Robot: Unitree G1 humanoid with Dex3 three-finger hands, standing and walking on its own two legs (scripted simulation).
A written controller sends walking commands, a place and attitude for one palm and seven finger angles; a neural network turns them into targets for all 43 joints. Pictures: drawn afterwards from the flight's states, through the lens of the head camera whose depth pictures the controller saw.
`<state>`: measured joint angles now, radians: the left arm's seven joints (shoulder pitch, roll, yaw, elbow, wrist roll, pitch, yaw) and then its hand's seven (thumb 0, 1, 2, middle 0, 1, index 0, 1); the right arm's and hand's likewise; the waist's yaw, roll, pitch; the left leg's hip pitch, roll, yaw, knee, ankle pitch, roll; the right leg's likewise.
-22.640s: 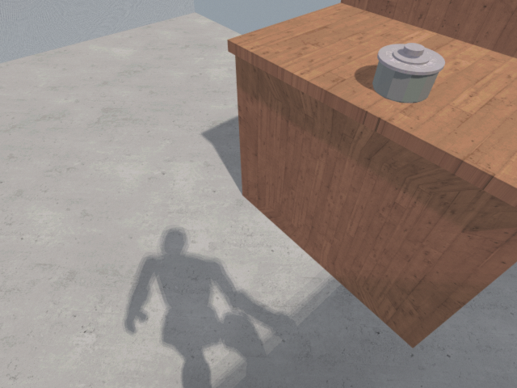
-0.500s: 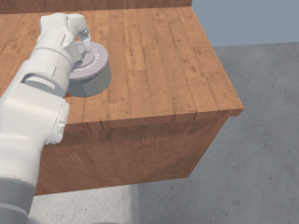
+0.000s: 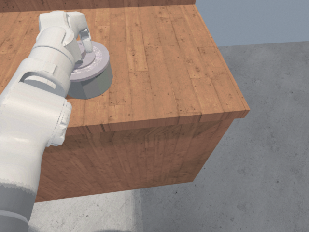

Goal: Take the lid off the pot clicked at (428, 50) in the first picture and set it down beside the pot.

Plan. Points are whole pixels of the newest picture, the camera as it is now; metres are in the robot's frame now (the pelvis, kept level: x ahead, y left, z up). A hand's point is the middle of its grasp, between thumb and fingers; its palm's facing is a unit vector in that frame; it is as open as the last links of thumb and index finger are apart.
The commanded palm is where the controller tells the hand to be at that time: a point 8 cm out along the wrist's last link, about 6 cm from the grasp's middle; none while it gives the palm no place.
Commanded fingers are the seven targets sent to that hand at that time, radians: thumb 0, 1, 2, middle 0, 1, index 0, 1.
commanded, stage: close the fingers and squeeze the knob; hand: left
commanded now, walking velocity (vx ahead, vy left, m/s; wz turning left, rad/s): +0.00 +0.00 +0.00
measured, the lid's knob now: (76, 52) +0.54 +0.16 +0.16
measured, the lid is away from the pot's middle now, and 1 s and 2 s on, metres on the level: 0.00 0.01 0.00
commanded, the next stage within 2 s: lift the lid straight up in 0.02 s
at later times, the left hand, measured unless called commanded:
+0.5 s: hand (74, 48) +0.51 +0.15 +0.20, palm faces -0.38 -0.09 -0.92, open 7.4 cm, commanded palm +0.51 +0.15 +0.26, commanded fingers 0.00 0.63 0.99 -0.76 -1.10 -0.86 -1.12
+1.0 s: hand (67, 31) +0.51 +0.15 +0.24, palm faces -0.33 -0.10 -0.94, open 7.4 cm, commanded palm +0.51 +0.15 +0.30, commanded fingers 0.00 0.63 0.99 -0.76 -1.10 -0.86 -1.12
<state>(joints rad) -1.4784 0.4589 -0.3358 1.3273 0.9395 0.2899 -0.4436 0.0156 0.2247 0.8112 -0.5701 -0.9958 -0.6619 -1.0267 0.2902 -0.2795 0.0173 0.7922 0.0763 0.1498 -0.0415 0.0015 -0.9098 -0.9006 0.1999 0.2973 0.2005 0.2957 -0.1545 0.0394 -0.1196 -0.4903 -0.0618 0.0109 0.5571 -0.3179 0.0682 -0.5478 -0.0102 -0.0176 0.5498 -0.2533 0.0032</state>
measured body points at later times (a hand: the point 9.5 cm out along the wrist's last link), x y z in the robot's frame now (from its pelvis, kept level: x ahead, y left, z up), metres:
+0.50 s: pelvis +0.00 +0.00 +0.00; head +0.06 -0.01 +0.45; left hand +0.53 +0.15 +0.25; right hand +0.03 -0.27 -0.14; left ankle -0.04 +0.08 -0.73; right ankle +0.00 -0.12 -0.73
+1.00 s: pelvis +0.00 -0.01 +0.01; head +0.06 -0.02 +0.45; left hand +0.52 +0.15 +0.29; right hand +0.04 -0.28 -0.13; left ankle -0.04 +0.08 -0.73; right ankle +0.00 -0.12 -0.73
